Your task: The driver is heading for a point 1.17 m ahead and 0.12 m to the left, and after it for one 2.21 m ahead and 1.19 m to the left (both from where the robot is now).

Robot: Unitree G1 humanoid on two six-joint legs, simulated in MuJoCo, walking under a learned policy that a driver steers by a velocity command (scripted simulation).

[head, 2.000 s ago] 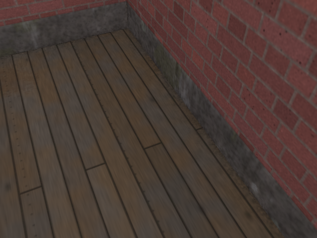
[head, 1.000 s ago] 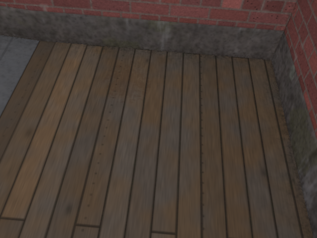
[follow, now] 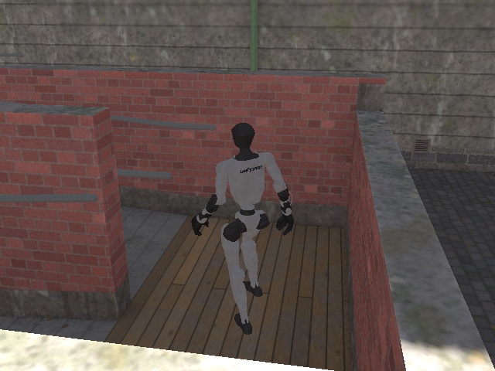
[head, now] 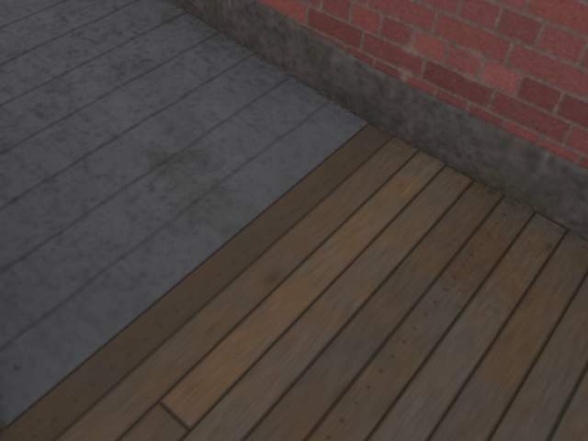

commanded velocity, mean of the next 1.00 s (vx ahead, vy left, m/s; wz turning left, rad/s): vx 0.34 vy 0.00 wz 0.33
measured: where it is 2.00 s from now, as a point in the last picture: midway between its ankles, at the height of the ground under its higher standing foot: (275, 342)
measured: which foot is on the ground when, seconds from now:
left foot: down 0.00-0.12, up 0.14-0.58, down 0.60-1.00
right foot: up 0.00-0.10, down 0.12-0.60, up 0.62-1.00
